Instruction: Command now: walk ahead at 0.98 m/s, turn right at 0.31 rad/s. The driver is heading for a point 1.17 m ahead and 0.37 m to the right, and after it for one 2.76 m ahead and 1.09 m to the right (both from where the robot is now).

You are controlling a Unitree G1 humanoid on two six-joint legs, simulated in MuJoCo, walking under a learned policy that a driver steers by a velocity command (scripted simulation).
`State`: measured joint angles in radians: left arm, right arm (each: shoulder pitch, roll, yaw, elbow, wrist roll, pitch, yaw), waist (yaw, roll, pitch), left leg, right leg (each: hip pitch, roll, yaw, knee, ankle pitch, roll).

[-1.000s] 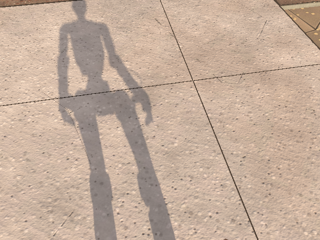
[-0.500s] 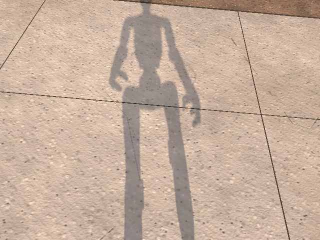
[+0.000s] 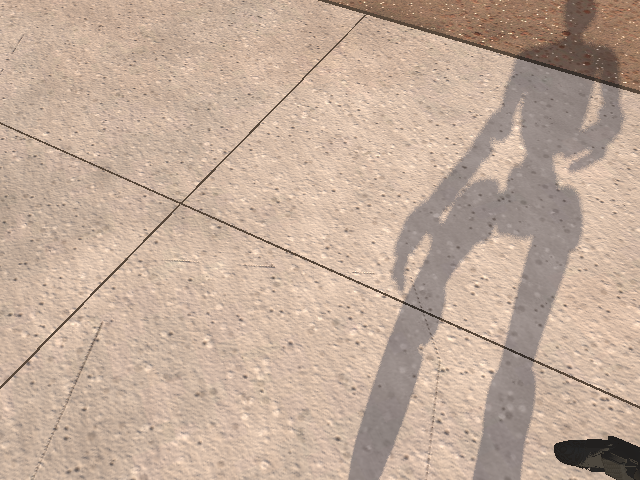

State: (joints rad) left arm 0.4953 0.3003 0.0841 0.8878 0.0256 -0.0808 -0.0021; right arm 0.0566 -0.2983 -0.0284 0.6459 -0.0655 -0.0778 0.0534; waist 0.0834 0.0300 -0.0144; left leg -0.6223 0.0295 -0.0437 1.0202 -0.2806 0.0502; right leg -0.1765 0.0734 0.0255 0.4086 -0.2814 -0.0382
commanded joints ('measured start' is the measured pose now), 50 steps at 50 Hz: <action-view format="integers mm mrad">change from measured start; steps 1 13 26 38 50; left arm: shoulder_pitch -179 -179 -319 -160 -103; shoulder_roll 119 29 81 169 226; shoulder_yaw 16 -11 -34 13 14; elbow -123 -157 -257 -174 -73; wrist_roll -5 -8 -3 -24 38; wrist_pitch -28 32 62 8 -1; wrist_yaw -7 -46 -90 -4 22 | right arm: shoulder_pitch -20 250 312 110 323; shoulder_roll -1 -60 -201 -68 -155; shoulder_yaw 32 -25 -55 18 -32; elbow -98 24 150 -67 40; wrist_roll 19 16 32 -11 56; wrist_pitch -11 -27 -30 26 9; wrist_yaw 23 -56 -85 -48 -46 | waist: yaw -121 -124 61 -122 -230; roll -103 49 69 33 -136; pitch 90 25 -13 104 -142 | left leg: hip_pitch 234 616 645 -6 473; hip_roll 17 281 205 115 -105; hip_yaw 18 -290 304 4 160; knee -277 -795 -543 88 -503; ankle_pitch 101 -123 1319 -47 150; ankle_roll -42 62 -29 -126 97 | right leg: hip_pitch -305 -656 -161 -178 316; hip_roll -193 -166 11 -117 -193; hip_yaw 268 49 -232 392 62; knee -306 896 357 -236 297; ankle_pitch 15 18 212 165 1293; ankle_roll -172 -57 -165 -326 -97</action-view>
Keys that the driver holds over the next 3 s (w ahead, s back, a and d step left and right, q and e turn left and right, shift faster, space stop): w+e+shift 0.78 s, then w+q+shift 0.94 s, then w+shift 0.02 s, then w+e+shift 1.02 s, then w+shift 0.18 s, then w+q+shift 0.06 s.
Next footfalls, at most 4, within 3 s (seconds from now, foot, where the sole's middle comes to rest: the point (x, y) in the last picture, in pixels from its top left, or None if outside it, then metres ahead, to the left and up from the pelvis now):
0.14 left None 0.29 0.14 -0.77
0.58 right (425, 411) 0.66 -0.15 -0.77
1.02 left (481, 262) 1.09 -0.31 -0.77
1.44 right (609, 209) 1.32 -0.69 -0.77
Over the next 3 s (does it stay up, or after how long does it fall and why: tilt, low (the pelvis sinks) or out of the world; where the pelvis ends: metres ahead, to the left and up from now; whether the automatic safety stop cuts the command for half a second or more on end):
stays up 2.55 -0.95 0.00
